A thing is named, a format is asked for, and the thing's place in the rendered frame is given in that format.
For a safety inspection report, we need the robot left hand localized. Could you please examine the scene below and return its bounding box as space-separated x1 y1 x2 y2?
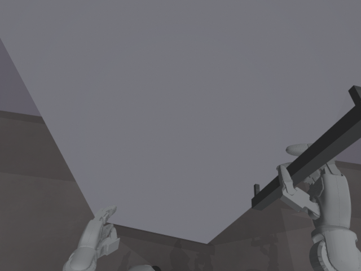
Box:
77 205 120 258

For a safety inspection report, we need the robot right forearm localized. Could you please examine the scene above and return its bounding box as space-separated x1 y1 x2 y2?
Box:
309 225 361 271

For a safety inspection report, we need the fridge door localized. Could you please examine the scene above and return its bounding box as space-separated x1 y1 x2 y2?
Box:
0 0 361 244

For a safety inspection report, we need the robot right hand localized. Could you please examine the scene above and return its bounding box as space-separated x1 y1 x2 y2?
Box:
276 143 351 229

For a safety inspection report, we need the robot left forearm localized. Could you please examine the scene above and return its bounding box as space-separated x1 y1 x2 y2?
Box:
63 247 98 271

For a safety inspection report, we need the handle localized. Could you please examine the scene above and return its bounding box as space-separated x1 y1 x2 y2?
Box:
252 85 361 211

